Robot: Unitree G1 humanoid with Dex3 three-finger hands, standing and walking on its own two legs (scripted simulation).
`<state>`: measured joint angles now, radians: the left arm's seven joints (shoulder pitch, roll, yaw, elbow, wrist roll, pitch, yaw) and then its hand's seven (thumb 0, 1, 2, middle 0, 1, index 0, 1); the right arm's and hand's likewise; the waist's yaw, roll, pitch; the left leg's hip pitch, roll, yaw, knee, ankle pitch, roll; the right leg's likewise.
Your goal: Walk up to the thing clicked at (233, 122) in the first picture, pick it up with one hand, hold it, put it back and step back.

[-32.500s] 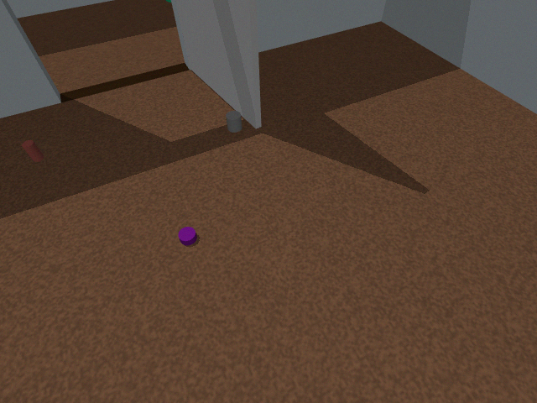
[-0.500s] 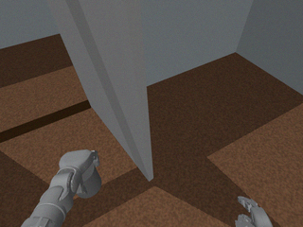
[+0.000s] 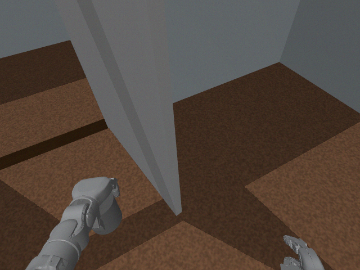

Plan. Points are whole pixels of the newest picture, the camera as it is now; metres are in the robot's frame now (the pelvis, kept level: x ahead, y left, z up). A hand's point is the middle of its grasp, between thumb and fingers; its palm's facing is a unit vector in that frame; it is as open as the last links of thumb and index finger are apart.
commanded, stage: hold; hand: left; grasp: from above
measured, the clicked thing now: (101, 211) +0.30 +0.22 -0.11
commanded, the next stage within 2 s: crouch in 0.02 s
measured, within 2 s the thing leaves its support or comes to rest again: neither
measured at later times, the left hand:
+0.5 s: hand (105, 213) +0.29 +0.22 -0.12, palm faces -0.51 -0.02 -0.86, open 10.5 cm
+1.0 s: hand (131, 207) +0.40 +0.20 -0.35, palm faces -0.44 +0.01 -0.90, open 10.3 cm
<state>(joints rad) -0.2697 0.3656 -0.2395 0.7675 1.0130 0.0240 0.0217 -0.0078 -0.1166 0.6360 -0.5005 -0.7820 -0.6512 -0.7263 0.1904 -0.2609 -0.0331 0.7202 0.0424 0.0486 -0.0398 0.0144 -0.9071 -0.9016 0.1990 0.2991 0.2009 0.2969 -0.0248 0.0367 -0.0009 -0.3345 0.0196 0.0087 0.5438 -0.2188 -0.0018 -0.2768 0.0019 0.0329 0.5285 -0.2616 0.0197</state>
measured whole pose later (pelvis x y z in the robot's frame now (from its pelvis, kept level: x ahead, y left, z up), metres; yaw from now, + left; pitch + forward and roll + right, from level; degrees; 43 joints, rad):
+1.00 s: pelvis -0.04 +0.00 -0.20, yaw -2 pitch +33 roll -4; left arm -0.79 0.45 -0.04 1.32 1.17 0.00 0.39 -0.02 -0.15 0.69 -0.50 -0.79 -0.67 -0.75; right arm 0.27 -0.23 -0.03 0.77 -0.08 0.00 -0.01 0.01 -0.89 -0.90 0.20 0.30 0.20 0.30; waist -0.22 0.04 -0.18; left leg -1.63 0.03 -0.04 1.61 -0.56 0.00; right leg -1.55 0.03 0.00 1.60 -0.62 0.03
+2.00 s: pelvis -0.05 -0.01 -0.40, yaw -9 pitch +38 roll -8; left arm -1.09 0.74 0.08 1.46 1.24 -0.07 0.34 -0.03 -0.16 0.64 -0.58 -0.69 -0.73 -0.68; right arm 0.21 -0.25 0.12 0.70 -0.14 -0.04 0.11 0.00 -0.91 -0.90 0.20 0.30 0.20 0.30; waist -0.33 -0.02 -0.02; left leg -2.27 0.05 -0.15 2.27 -0.67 -0.02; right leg -2.16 0.09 -0.08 2.22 -0.73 0.03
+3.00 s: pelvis -0.06 +0.00 -0.45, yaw -13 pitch +33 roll -11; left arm -1.18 0.90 0.06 1.58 1.22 -0.07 0.40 -0.02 -0.15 0.63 -0.59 -0.69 -0.74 -0.67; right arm 0.13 -0.29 0.27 0.62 -0.17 -0.07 0.13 0.00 -0.90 -0.90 0.20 0.30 0.20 0.30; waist -0.39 -0.09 0.13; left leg -2.37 0.06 -0.23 2.46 -0.69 -0.02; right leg -2.24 0.12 -0.13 2.36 -0.72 0.05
